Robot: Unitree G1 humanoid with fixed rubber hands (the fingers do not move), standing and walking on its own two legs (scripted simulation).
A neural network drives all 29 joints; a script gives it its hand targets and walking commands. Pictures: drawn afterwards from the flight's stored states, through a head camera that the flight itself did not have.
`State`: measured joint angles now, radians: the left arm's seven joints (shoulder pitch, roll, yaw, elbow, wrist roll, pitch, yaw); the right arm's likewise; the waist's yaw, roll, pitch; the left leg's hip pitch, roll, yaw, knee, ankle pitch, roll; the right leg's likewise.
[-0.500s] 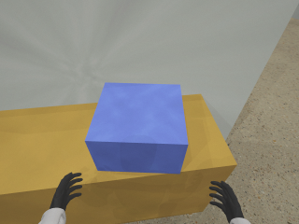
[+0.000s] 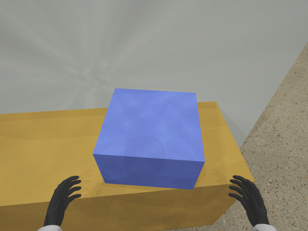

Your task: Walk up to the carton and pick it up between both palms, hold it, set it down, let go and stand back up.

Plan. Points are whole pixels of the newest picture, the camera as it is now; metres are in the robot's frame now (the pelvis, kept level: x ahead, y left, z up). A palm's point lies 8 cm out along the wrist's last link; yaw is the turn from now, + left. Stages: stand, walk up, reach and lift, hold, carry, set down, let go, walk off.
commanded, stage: reach and lift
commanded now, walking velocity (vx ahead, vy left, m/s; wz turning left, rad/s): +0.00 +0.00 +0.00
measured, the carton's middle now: (151, 136) +0.46 +0.04 -0.06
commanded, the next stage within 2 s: none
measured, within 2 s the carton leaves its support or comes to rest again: neither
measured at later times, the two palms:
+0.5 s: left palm (59, 181) +0.26 +0.27 +0.01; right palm (252, 181) +0.26 -0.23 +0.00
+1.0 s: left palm (67, 136) +0.36 +0.27 +0.07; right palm (252, 144) +0.35 -0.24 +0.05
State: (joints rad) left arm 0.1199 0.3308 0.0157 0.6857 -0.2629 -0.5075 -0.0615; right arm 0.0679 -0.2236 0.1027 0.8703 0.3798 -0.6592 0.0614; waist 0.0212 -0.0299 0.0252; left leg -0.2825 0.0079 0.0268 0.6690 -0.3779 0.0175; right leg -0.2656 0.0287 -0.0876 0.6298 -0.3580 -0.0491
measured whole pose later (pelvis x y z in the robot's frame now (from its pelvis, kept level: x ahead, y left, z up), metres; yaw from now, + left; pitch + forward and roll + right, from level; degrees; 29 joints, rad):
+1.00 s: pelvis -0.02 +0.00 +0.00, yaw -1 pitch +10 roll -1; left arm -0.65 0.42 0.00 1.04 -0.33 -0.18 -0.07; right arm -0.55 -0.38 0.16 0.97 0.52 -0.23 0.00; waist 0.02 -0.02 -0.10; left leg -0.50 0.01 0.03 0.60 -0.28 0.02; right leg -0.49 0.04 -0.06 0.57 -0.25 -0.05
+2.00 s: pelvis -0.03 +0.00 -0.02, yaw +0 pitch +27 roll -2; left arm -0.93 0.42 -0.11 1.30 -0.40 -0.29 -0.04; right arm -0.89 -0.38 0.14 1.23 0.50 -0.28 0.02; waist 0.03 -0.01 -0.25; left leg -0.95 0.01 0.00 0.77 -0.30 0.02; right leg -0.92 0.04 -0.10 0.70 -0.27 -0.06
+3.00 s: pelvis -0.04 +0.01 -0.05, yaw -2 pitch +30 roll -3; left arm -0.99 0.31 -0.08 1.40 -0.33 -0.42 0.02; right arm -0.96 -0.28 0.06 1.35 0.36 -0.40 -0.02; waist 0.05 0.01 -0.27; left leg -1.12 0.01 0.00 0.96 -0.37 0.04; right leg -1.08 0.04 -0.09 0.89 -0.33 -0.04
